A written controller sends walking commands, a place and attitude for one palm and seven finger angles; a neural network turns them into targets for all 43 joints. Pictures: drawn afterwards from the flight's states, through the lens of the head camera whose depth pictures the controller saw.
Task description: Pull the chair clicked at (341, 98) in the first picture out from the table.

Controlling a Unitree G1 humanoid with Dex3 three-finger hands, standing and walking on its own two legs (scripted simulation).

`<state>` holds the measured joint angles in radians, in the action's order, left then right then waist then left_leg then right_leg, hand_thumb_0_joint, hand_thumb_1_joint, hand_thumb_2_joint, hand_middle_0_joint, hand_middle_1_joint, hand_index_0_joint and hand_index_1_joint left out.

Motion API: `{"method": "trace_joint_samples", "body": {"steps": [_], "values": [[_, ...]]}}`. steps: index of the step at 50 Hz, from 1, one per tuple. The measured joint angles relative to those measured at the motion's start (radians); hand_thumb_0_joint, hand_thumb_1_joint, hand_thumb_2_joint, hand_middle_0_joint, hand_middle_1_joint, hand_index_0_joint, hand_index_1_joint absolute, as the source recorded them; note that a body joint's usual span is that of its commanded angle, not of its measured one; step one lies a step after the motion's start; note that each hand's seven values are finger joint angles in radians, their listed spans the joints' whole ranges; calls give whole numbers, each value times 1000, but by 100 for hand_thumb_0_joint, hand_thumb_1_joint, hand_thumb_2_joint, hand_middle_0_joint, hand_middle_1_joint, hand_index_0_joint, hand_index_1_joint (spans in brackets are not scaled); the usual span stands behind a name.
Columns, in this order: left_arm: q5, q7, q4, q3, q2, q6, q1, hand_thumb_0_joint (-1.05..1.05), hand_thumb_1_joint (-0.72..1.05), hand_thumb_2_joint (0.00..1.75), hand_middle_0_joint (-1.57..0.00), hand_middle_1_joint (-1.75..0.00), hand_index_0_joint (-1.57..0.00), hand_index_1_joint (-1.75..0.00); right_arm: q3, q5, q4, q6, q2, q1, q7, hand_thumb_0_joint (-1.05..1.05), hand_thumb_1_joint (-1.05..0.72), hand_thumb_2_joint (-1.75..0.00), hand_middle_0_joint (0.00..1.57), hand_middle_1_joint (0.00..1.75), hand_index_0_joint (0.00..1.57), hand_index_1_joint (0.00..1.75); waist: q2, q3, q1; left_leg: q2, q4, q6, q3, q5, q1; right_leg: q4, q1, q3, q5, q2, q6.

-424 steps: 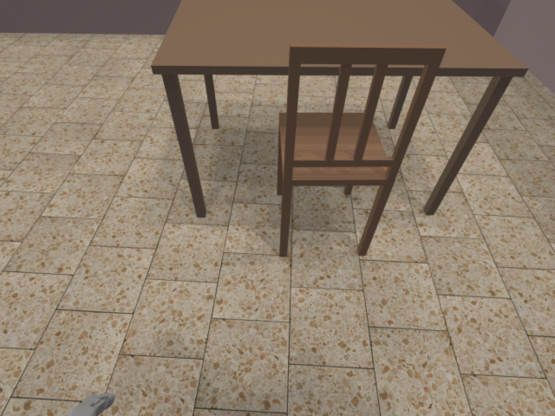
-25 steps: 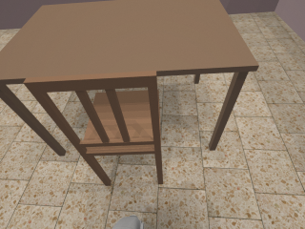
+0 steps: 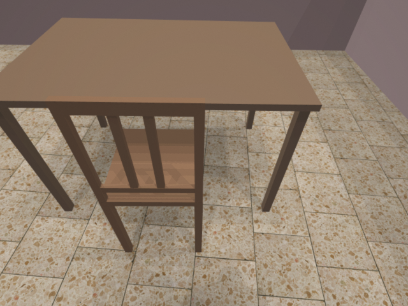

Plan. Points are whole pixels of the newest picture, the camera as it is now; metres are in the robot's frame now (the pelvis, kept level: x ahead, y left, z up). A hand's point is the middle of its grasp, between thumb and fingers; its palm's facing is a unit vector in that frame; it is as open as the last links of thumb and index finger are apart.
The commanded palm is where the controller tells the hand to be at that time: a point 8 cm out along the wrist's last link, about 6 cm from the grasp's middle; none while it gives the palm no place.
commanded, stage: come to a stop and stand still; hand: left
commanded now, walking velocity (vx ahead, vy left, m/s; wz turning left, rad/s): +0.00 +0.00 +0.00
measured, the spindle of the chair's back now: (125, 155) +0.53 +0.26 -0.07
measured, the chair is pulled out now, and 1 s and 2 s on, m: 0.00 0.00 0.00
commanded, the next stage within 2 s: look again from close up in 0.06 s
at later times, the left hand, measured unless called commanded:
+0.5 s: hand out of the picture +0.01 +0.16 -0.18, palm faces +0.04 -0.99 -0.13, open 7.4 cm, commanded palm none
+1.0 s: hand out of the picture +0.08 +0.18 -0.18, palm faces +0.01 -0.98 -0.17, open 7.3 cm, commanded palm none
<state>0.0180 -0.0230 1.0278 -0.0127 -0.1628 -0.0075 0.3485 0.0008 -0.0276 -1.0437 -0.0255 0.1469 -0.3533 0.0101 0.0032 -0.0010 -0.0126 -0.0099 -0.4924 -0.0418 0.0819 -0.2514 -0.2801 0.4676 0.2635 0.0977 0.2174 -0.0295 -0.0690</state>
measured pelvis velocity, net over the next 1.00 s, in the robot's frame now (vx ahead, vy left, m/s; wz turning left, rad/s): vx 0.09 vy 0.02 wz -0.02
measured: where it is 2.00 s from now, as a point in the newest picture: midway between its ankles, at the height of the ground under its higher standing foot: outside the picture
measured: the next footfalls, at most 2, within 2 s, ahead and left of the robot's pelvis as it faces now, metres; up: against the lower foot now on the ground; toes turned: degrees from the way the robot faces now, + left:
none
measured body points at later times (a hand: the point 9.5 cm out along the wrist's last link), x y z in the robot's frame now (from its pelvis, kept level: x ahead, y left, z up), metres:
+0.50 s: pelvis +0.03 +0.01 +0.00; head +0.04 +0.02 +0.45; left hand +0.01 +0.21 -0.16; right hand +0.00 -0.19 -0.16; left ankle +0.05 +0.09 -0.74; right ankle +0.04 -0.07 -0.74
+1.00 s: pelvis +0.09 +0.02 +0.00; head +0.10 +0.02 +0.45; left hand +0.08 +0.23 -0.16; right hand +0.08 -0.19 -0.16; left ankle +0.05 +0.09 -0.74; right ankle +0.04 -0.07 -0.74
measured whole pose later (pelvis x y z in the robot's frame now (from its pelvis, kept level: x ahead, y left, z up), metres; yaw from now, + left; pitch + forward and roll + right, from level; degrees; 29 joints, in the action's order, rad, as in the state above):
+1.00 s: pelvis +0.09 +0.02 +0.00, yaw -1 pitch +0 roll +0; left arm 0.02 -0.04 1.12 0.01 -0.13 0.02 0.31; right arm -0.03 -0.01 -1.15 0.04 0.13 -0.29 0.05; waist 0.01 0.01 0.00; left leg -0.05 -0.40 -0.06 0.10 -0.28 -0.12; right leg 0.44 0.14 0.06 0.31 -0.01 -0.03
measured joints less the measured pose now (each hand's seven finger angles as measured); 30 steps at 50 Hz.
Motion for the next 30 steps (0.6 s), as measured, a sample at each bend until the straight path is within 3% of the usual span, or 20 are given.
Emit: {"method": "trace_joint_samples", "body": {"steps": [13, 30], "values": [[-1, 0, 56, 11, 35, 18, 5, 0, 91, 90, -19, -30, -20, -30, -14, 3, -67, 18, -32, -30, 8, 1, -91, -90, 20, 30, 20, 30, 14, -3, 7, -1, 22, -6, -3, 65, 7, -11, -5, -2, -22, -3, 7], [-1, -8, 85, 24, 56, 37, 1, 0, 91, 90, -19, -30, -20, -30, -25, 10, -79, 46, -41, 20, 21, 1, -91, -90, 20, 30, 20, 30, 8, -9, 15, -23, 62, -18, 6, 21, 58, -25, -42, -19, 24, 14, 24]]}}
